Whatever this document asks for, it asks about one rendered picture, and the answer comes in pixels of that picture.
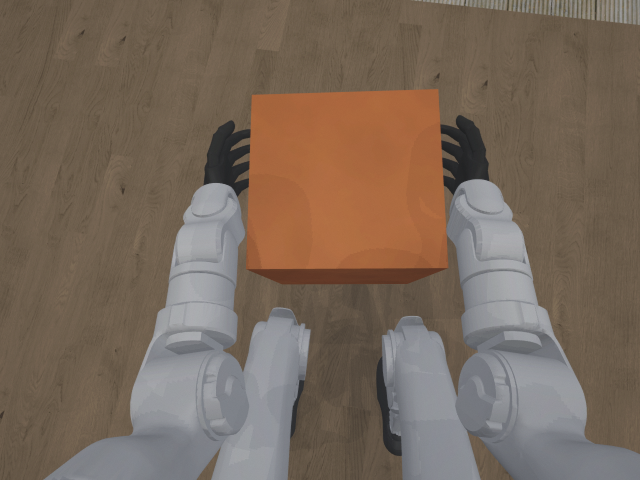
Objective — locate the robot foot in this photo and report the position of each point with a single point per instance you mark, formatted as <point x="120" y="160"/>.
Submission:
<point x="391" y="441"/>
<point x="294" y="411"/>

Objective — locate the left robot foot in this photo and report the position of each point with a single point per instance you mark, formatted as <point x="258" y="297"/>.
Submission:
<point x="294" y="411"/>

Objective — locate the robot left upper arm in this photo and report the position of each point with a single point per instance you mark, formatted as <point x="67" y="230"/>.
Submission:
<point x="183" y="408"/>

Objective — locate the right robot forearm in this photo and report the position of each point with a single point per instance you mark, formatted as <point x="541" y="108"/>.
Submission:
<point x="501" y="307"/>

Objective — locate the left robot forearm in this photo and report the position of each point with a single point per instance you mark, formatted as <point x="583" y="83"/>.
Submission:
<point x="199" y="315"/>

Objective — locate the robot right hand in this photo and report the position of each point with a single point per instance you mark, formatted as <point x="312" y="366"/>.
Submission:
<point x="470" y="156"/>

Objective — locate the right robot foot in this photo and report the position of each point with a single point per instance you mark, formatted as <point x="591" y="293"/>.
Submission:
<point x="391" y="441"/>

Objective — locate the carton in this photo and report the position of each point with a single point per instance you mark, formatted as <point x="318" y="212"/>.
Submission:
<point x="346" y="187"/>

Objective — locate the robot left hand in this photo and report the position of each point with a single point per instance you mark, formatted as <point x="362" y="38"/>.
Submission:
<point x="220" y="159"/>

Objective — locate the robot right upper arm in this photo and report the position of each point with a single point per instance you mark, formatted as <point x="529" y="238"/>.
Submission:
<point x="530" y="413"/>

